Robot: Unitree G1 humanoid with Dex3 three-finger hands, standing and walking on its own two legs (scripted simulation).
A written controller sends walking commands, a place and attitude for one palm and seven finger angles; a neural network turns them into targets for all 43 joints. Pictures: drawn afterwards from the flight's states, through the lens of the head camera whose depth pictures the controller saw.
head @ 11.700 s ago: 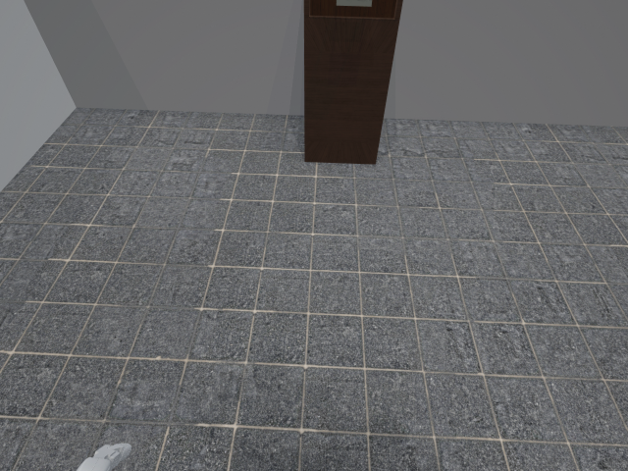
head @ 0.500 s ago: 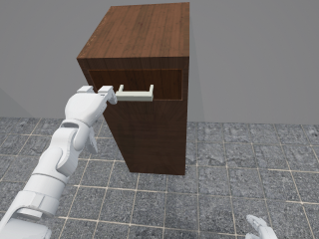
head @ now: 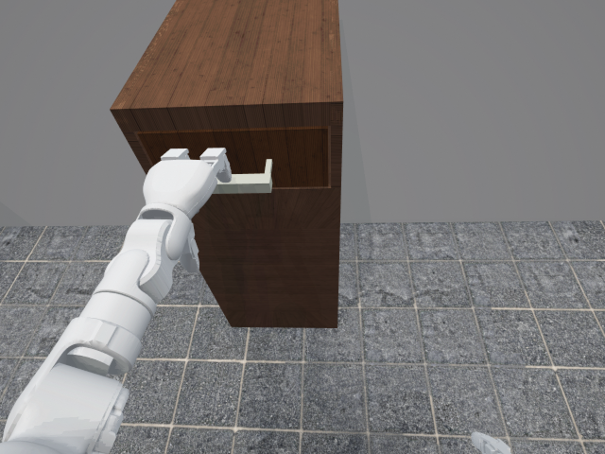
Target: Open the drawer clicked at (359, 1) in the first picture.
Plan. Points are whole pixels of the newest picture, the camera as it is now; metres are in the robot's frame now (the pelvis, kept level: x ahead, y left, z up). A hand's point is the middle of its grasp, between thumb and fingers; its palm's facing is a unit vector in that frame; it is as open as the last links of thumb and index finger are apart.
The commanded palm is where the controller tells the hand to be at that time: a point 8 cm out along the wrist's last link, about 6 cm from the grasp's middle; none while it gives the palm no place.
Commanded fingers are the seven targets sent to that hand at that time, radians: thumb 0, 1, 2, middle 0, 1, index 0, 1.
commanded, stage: move the hooked fingers above the handle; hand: left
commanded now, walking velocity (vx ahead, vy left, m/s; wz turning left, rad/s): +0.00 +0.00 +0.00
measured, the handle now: (236, 174) +0.56 +0.16 +0.02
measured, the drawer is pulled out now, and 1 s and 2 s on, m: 0.00 0.00 0.00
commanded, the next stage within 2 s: none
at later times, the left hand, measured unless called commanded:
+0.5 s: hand (228, 182) +0.48 +0.15 +0.07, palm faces -0.02 -0.02 -1.00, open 13.8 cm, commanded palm +0.48 +0.16 +0.13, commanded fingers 0.00 -0.50 0.30 -0.30 -1.20 -0.30 -1.20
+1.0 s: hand (225, 173) +0.50 +0.15 +0.07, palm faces +0.04 -0.04 -1.00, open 13.8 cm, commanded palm +0.48 +0.17 +0.13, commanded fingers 0.00 -0.50 0.30 -0.30 -1.20 -0.30 -1.20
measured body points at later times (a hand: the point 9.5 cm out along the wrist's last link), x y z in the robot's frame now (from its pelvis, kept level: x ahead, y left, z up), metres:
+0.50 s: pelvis -0.01 -0.01 -0.01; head +0.07 -0.03 +0.44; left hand +0.48 +0.14 +0.13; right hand +0.03 -0.28 -0.15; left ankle -0.04 +0.11 -0.73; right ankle -0.02 -0.12 -0.73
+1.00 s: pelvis +0.00 +0.00 -0.01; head +0.08 -0.02 +0.43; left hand +0.50 +0.15 +0.13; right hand +0.00 -0.27 -0.15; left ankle -0.04 +0.11 -0.73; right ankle -0.02 -0.12 -0.73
